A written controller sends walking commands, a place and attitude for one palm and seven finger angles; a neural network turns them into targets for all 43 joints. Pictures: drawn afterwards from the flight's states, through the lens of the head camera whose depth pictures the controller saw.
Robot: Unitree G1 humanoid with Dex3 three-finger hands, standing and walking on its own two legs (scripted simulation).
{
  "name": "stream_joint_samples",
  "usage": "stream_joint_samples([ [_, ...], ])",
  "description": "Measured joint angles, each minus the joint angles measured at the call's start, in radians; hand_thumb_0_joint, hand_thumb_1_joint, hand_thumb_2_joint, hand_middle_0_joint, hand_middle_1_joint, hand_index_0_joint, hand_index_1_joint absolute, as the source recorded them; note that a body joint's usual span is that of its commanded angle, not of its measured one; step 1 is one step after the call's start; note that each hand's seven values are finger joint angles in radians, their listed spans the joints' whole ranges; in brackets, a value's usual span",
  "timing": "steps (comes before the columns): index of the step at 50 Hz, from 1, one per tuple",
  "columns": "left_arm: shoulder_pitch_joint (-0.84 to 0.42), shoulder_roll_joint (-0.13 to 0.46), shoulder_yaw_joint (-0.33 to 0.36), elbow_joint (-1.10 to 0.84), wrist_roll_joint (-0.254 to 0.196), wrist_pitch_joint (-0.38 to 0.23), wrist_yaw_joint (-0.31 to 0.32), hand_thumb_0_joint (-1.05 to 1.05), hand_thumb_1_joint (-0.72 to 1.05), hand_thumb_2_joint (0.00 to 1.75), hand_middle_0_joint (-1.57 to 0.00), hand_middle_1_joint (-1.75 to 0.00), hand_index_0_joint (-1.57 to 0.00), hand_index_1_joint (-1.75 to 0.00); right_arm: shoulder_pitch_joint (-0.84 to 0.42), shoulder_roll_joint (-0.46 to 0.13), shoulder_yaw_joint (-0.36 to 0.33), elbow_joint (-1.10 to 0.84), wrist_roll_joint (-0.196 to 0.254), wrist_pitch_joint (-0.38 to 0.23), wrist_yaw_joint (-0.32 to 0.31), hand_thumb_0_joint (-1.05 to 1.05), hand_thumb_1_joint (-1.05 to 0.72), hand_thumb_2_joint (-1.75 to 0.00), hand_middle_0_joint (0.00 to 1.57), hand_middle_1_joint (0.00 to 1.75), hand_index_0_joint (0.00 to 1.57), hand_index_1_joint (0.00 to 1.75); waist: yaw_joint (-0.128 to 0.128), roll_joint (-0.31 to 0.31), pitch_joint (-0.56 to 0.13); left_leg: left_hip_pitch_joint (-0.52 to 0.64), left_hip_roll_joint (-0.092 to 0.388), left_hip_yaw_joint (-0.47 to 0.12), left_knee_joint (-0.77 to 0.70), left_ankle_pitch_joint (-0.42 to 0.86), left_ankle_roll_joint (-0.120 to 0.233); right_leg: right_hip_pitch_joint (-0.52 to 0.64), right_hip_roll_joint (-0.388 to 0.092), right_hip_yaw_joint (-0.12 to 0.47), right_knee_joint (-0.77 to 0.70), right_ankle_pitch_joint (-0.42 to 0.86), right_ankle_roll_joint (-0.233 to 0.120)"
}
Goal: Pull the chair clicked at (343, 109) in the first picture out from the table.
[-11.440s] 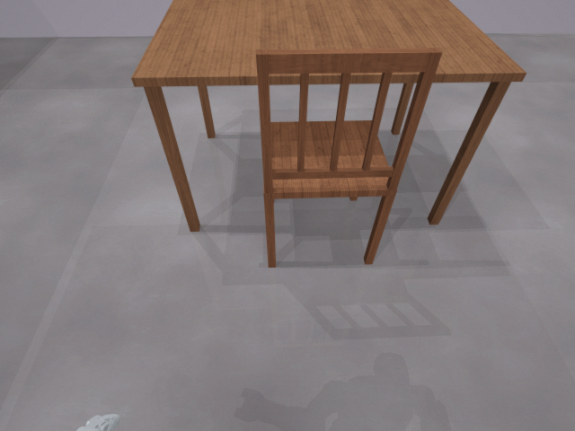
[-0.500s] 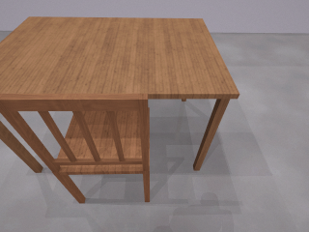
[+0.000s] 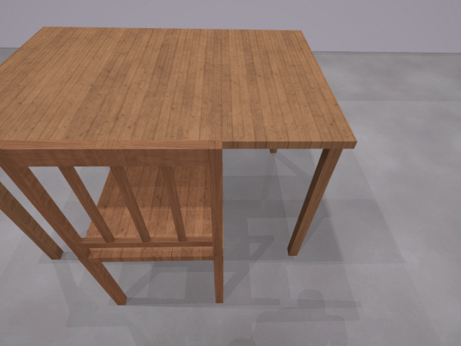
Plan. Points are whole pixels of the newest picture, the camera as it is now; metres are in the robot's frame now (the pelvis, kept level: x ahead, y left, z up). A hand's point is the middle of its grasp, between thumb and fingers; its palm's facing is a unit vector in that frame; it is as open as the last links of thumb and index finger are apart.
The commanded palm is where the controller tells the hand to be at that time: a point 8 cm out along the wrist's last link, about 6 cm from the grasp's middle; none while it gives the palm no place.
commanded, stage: shuffle to correct the standing spot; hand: left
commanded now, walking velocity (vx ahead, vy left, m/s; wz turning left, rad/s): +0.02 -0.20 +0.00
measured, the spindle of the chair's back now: (133, 207) +0.44 +0.27 -0.09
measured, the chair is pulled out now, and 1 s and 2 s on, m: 0.00 0.00 0.00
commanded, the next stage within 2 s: come to a stop and stand still in 0.96 s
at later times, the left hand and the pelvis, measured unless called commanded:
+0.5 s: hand out of the picture -0.02 +0.11 -0.18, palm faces +0.07 -0.98 -0.19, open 7.4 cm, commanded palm none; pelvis +0.02 -0.05 -0.01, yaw +3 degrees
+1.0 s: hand out of the picture +0.06 +0.10 -0.18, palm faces +0.01 -0.98 -0.18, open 7.4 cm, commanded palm none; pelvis +0.03 -0.10 +0.00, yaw +0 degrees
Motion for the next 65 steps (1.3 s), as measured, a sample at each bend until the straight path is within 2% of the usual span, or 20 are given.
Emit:
stream_joint_samples([
  [9,0.01,0.002,0.01,-0.006,0.006,0.024,-0.01,0.01,0.91,0.89,-0.2,-0.3,-0.2,-0.3,0.002,0.015,-0.009,0.008,-0.006,0.009,-0.005,0.0,-0.9,-0.9,0.2,0.29,0.2,0.3,-0.005,-0.02,-0.002,-0.015,-0.001,-0.002,0.022,-0.011,-0.002,-0.023,-0.002,-0.003,0.038,-0.019,-0.002],
  [16,0.019,0.005,0.029,-0.029,0.02,0.054,-0.025,0.01,0.91,0.89,-0.2,-0.3,-0.2,-0.3,0.007,0.006,-0.035,0.001,-0.014,0.025,-0.019,0.0,-0.9,-0.9,0.2,0.29,0.2,0.3,-0.006,-0.029,0.005,-0.051,0.0,0.007,0.078,-0.045,-0.016,-0.09,-0.006,-0.004,0.155,-0.085,0.001],
  [20,0.022,0.002,0.036,-0.039,0.023,0.048,-0.021,0.01,0.91,0.89,-0.2,-0.3,-0.2,-0.3,0.012,-0.016,-0.046,0.001,-0.014,0.035,-0.02,0.0,-0.9,-0.9,0.2,0.29,0.2,0.3,-0.01,0.004,0.01,-0.076,0.029,-0.018,0.131,-0.077,-0.036,-0.083,0.02,-0.034,0.149,-0.094,-0.045],
  [24,0.018,0.007,0.039,-0.047,0.021,0.037,-0.003,0.01,0.91,0.89,-0.2,-0.3,-0.2,-0.3,0.002,-0.017,-0.046,0.001,-0.006,0.053,-0.025,0.0,-0.9,-0.9,0.2,0.29,0.2,0.3,-0.011,0.005,0.02,-0.149,0.049,-0.04,0.309,-0.188,-0.015,-0.041,0.046,-0.076,0.078,-0.07,-0.067],
  [29,0.019,0.005,0.044,-0.069,0.025,0.051,0.001,0.01,0.91,0.89,-0.2,-0.3,-0.19,-0.3,-0.035,-0.015,-0.052,-0.012,-0.004,0.056,-0.028,0.0,-0.9,-0.9,0.2,0.29,0.2,0.3,0.016,-0.027,0.04,-0.243,0.043,-0.014,0.519,-0.224,-0.008,0.002,0.077,-0.084,-0.003,-0.029,-0.097],
  [32,0.024,0.001,0.046,-0.084,0.031,0.063,-0.005,0.01,0.91,0.89,-0.2,-0.3,-0.2,-0.3,-0.057,-0.02,-0.055,-0.033,-0.005,0.055,-0.031,0.0,-0.9,-0.9,0.2,0.29,0.2,0.3,0.024,-0.029,0.042,-0.258,0.039,0.007,0.501,-0.207,-0.003,0.012,0.102,-0.085,-0.022,-0.021,-0.104],
  [35,0.027,0.007,0.05,-0.095,0.033,0.074,-0.011,0.01,0.91,0.89,-0.2,-0.3,-0.2,-0.3,-0.067,-0.017,-0.052,-0.056,-0.004,0.047,-0.035,0.0,-0.91,-0.9,0.2,0.29,0.2,0.3,0.023,-0.033,0.036,-0.226,0.033,0.022,0.362,-0.151,0.007,0.011,0.127,-0.086,-0.012,-0.029,-0.107],
  [36,0.029,0.011,0.052,-0.098,0.03,0.077,-0.013,0.01,0.91,0.89,-0.2,-0.3,-0.2,-0.3,-0.065,-0.015,-0.049,-0.064,-0.004,0.039,-0.037,0.0,-0.9,-0.9,0.2,0.29,0.2,0.3,0.02,-0.036,0.033,-0.194,0.031,0.026,0.27,-0.091,0.015,0.002,0.134,-0.085,0.013,-0.041,-0.105],
  [37,0.028,0.018,0.054,-0.099,0.026,0.079,-0.017,0.01,0.91,0.89,-0.2,-0.3,-0.2,-0.3,-0.066,-0.01,-0.047,-0.07,-0.007,0.03,-0.041,0.0,-0.9,-0.9,0.2,0.29,0.2,0.3,0.016,-0.049,0.034,-0.171,0.026,0.032,0.213,-0.05,0.031,-0.024,0.13,-0.079,0.075,-0.068,-0.074],
  [38,0.022,0.026,0.057,-0.098,0.021,0.083,-0.02,0.01,0.91,0.89,-0.21,-0.3,-0.2,-0.3,-0.066,-0.004,-0.044,-0.078,-0.011,0.027,-0.044,0.0,-0.9,-0.9,0.2,0.29,0.2,0.3,0.012,-0.07,0.036,-0.165,0.017,0.047,0.21,-0.046,0.04,-0.071,0.115,-0.067,0.199,-0.13,-0.011],
  [39,0.015,0.031,0.058,-0.101,0.022,0.09,-0.023,0.01,0.91,0.89,-0.2,-0.3,-0.2,-0.3,-0.063,-0.002,-0.041,-0.09,-0.012,0.029,-0.043,0.0,-0.9,-0.9,0.2,0.29,0.2,0.3,0.007,-0.078,0.036,-0.163,0.015,0.057,0.213,-0.053,0.045,-0.127,0.103,-0.051,0.347,-0.191,0.029],
  [42,-0.022,0.047,0.066,-0.122,0.036,0.103,-0.033,0.01,0.91,0.89,-0.2,-0.3,-0.2,-0.3,-0.048,-0.006,-0.035,-0.103,-0.018,0.031,-0.036,0.0,-0.9,-0.9,0.2,0.29,0.2,0.3,-0.002,-0.069,0.036,-0.155,0.02,0.054,0.183,-0.048,0.039,-0.262,0.055,0.001,0.664,-0.206,0.051],
  [45,-0.063,0.068,0.075,-0.156,0.035,0.098,-0.043,0.01,0.91,0.89,-0.2,-0.3,-0.2,-0.3,-0.046,-0.009,-0.035,-0.099,-0.023,0.033,-0.026,0.0,-0.9,-0.9,0.2,0.29,0.2,0.3,0.006,-0.05,0.046,-0.156,0.034,0.034,0.143,-0.019,0.026,-0.326,-0.016,0.055,0.762,-0.148,0.067],
  [47,-0.083,0.082,0.079,-0.17,0.031,0.095,-0.046,0.01,0.91,0.89,-0.2,-0.3,-0.2,-0.3,-0.053,-0.012,-0.039,-0.101,-0.026,0.036,-0.017,0.0,-0.9,-0.9,0.2,0.29,0.2,0.3,0.009,-0.038,0.055,-0.157,0.051,0.022,0.126,-0.006,0.016,-0.325,-0.063,0.07,0.712,-0.133,0.082],
  [51,-0.111,0.106,0.08,-0.169,0.025,0.098,-0.046,0.01,0.91,0.89,-0.2,-0.3,-0.19,-0.3,-0.074,-0.023,-0.055,-0.124,-0.033,0.043,-0.001,0.0,-0.9,-0.9,0.2,0.3,0.2,0.3,-0.007,-0.013,0.074,-0.162,0.092,0.011,0.124,-0.006,-0.015,-0.266,-0.121,0.039,0.477,-0.17,0.102],
  [55,-0.145,0.117,0.075,-0.161,0.019,0.097,-0.049,0.01,0.91,0.89,-0.2,-0.3,-0.19,-0.3,-0.081,-0.044,-0.073,-0.146,-0.033,0.045,0.007,0.0,-0.9,-0.9,0.21,0.3,0.2,0.3,-0.035,0.004,0.093,-0.179,0.122,0.001,0.16,-0.024,-0.055,-0.199,-0.112,-0.008,0.284,-0.18,0.094],
  [57,-0.152,0.117,0.07,-0.164,0.014,0.076,-0.05,0.01,0.91,0.89,-0.2,-0.3,-0.19,-0.3,-0.069,-0.062,-0.08,-0.148,-0.028,0.05,0.009,0.0,-0.9,-0.9,0.21,0.3,0.2,0.3,-0.037,0.006,0.091,-0.195,0.125,-0.003,0.21,-0.052,-0.08,-0.136,-0.103,-0.025,0.134,-0.053,0.089],
  [58,-0.16,0.104,0.067,-0.154,0.014,0.06,-0.043,0.01,0.91,0.89,-0.2,-0.3,-0.19,-0.3,-0.068,-0.079,-0.085,-0.142,-0.023,0.055,0.01,0.0,-0.9,-0.9,0.2,0.3,0.2,0.3,-0.037,0.027,0.097,-0.204,0.134,-0.017,0.25,-0.082,-0.079,-0.127,-0.092,-0.033,0.13,-0.01,0.092],
  [61,-0.165,0.058,0.039,-0.134,0.016,0.034,-0.029,0.01,0.91,0.89,-0.2,-0.3,-0.19,-0.3,-0.058,-0.116,-0.091,-0.125,-0.013,0.081,0.006,0.0,-0.9,-0.9,0.2,0.29,0.2,0.3,-0.046,0.068,0.087,-0.224,0.103,-0.064,0.362,-0.229,-0.061,-0.098,-0.082,-0.063,0.153,-0.067,0.075],
  [65,-0.153,0.035,0.033,-0.139,0.017,0.014,-0.006,0.0,0.92,0.89,-0.2,-0.3,-0.2,-0.3,-0.066,-0.108,-0.082,-0.117,-0.002,0.084,0.012,0.0,-0.91,-0.9,0.2,0.29,0.2,0.3,-0.018,0.025,0.069,-0.236,0.041,-0.039,0.434,-0.246,-0.061,-0.068,-0.092,-0.048,0.12,-0.069,0.053],
])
